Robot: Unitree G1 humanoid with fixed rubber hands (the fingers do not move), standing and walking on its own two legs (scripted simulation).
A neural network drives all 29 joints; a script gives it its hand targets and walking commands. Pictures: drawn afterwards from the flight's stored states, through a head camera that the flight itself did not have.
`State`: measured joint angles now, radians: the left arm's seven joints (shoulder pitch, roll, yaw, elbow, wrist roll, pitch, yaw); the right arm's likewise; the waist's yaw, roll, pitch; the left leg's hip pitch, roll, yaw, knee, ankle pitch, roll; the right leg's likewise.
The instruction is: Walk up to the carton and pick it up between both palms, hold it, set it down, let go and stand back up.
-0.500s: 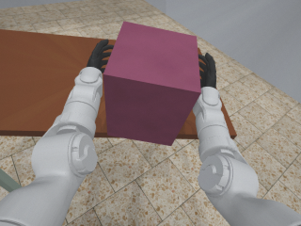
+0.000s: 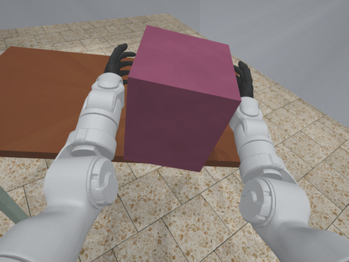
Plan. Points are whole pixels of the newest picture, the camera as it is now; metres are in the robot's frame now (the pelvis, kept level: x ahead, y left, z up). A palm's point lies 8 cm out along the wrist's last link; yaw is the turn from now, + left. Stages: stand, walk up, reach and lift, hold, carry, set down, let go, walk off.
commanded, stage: reach and lift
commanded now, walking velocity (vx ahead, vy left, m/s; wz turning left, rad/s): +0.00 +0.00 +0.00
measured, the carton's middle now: (174, 103) +0.45 -0.01 +0.14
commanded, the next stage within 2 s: hold in 1.76 s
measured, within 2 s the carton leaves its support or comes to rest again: neither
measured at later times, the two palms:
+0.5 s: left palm (106, 65) +0.42 +0.14 +0.25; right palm (246, 80) +0.41 -0.15 +0.24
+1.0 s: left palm (102, 57) +0.41 +0.14 +0.27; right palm (253, 65) +0.41 -0.15 +0.28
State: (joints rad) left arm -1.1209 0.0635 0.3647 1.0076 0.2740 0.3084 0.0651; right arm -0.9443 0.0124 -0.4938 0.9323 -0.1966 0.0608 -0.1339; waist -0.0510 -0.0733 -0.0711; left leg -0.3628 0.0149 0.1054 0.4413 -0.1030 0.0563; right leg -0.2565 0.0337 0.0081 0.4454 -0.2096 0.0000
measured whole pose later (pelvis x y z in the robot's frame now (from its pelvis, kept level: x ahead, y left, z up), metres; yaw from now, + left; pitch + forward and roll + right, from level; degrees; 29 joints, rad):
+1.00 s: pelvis +0.00 +0.00 +0.00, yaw +0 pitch +1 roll -2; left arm -1.12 0.06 0.30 0.69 0.18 0.73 0.15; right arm -1.12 -0.18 -0.14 0.95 0.19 0.38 -0.15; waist -0.04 -0.03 -0.14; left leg -0.36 0.01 0.10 0.44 -0.10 0.06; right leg -0.26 0.03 0.01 0.45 -0.20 0.00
